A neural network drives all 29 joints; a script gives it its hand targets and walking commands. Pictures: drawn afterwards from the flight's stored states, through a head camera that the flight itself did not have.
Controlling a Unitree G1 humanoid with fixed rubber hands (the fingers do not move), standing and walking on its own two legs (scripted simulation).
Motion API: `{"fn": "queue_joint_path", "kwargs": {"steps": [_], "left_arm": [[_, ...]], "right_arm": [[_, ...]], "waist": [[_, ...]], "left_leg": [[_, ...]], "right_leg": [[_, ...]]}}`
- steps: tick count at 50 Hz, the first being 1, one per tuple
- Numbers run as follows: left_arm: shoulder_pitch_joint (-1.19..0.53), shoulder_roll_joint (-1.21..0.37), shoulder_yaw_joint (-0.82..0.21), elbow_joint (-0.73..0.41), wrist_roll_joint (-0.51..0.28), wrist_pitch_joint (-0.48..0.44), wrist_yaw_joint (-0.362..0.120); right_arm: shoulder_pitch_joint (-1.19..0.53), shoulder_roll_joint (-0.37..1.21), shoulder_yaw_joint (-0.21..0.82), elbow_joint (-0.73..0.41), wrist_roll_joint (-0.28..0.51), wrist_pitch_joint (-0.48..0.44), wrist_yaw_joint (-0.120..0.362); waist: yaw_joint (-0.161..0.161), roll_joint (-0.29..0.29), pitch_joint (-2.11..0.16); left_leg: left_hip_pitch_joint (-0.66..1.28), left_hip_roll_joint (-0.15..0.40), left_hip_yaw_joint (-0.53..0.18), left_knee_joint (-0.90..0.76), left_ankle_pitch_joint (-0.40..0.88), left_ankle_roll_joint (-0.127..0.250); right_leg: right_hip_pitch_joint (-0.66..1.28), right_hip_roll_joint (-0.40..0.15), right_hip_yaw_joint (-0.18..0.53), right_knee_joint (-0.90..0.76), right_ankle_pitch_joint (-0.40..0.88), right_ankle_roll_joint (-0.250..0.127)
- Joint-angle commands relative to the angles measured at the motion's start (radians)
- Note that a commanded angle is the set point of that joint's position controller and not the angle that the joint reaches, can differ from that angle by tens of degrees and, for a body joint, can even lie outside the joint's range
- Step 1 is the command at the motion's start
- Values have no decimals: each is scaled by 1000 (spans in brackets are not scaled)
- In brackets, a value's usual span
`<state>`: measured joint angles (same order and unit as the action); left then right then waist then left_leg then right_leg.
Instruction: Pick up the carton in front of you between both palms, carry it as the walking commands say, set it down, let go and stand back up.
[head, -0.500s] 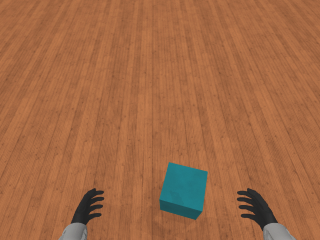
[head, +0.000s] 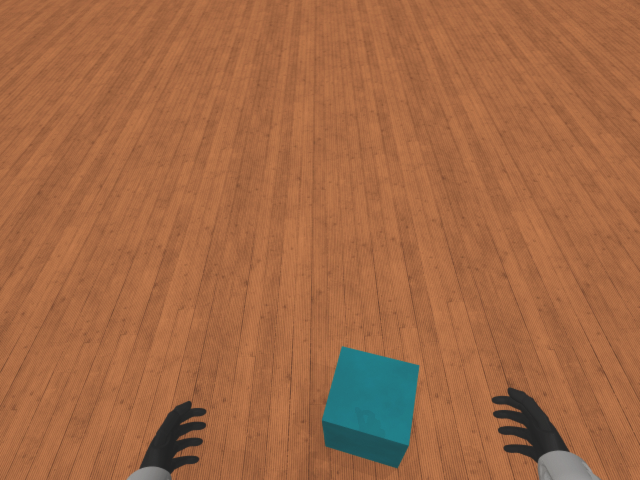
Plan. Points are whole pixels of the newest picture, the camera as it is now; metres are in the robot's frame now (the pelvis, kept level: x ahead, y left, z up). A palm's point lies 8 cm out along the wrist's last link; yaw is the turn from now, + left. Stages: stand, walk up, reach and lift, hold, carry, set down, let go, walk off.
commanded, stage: stand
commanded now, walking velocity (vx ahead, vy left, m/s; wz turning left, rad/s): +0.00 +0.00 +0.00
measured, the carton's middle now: (370, 407) +0.40 -0.08 -0.65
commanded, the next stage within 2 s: none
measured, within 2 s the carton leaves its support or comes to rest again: neither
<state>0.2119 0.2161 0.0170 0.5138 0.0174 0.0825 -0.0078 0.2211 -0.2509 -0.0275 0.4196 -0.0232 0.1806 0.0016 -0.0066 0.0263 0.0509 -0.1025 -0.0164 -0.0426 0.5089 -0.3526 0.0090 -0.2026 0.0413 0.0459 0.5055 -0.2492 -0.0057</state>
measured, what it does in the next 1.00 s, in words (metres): stands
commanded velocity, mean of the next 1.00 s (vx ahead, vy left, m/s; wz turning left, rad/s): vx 0.00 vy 0.00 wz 0.00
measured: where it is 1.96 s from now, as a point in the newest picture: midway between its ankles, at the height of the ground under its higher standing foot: outside the picture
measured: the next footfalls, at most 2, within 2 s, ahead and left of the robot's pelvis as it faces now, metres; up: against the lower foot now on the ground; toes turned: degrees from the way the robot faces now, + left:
none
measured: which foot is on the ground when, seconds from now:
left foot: down 0.00-1.00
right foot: down 0.00-1.00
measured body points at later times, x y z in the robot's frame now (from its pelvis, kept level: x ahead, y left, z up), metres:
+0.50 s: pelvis +0.02 -0.02 +0.00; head +0.03 -0.04 +0.45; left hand +0.14 +0.28 -0.09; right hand +0.17 -0.31 -0.11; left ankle -0.05 +0.11 -0.74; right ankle +0.02 -0.12 -0.74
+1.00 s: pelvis +0.01 -0.02 +0.01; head +0.00 -0.03 +0.46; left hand +0.10 +0.30 -0.09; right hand +0.13 -0.32 -0.11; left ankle -0.05 +0.11 -0.74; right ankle +0.02 -0.12 -0.74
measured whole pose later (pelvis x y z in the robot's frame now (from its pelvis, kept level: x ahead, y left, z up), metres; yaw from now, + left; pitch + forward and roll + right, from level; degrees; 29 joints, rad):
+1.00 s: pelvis +0.01 -0.02 +0.01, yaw +2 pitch -2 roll +0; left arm 0.14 0.35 0.04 0.95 0.02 0.00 0.01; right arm 0.18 -0.39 0.01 0.90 -0.03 -0.01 -0.03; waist 0.01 0.04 0.02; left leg -0.07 0.00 -0.08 0.39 -0.29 -0.02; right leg -0.16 0.04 0.00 0.42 -0.22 -0.03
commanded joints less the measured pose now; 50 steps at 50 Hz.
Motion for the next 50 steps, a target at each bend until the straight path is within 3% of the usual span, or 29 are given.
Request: {"fn": "queue_joint_path", "kwargs": {"steps": [1,3,12,21,30,50], "left_arm": [[-8,230,84,22,41,-47,30],[-38,218,77,42,41,-66,27],[-41,241,74,154,23,-90,22],[-52,272,72,228,18,-92,31],[-78,277,70,284,12,-93,29],[-110,302,54,396,3,-95,19]], "right_arm": [[-54,-165,-55,26,-28,-109,-25],[-50,-161,-48,62,-27,-144,-18],[-33,-211,-35,180,-19,-185,-22],[-23,-240,-24,263,-13,-189,-35],[-41,-254,-13,323,-10,-195,-38],[-67,-285,3,436,-6,-205,-32]], "waist": [[14,20,-15],[7,-27,-21],[10,-44,-120],[10,-32,-108],[14,-19,-95],[16,-18,-48]], "left_leg": [[-160,38,-43,-83,-40,-19],[-136,42,-54,-73,-57,-8],[-65,67,-68,-45,251,-9],[-48,79,-71,-56,335,-12],[-41,87,-77,-88,342,-13],[-51,104,-100,-183,239,1]], "right_leg": [[-46,-84,50,-85,-39,7],[-89,-88,72,-113,-123,-4],[19,-105,64,-53,246,-20],[72,-120,67,-60,356,-25],[99,-125,68,-82,351,-27],[103,-132,76,-154,206,-26]]}}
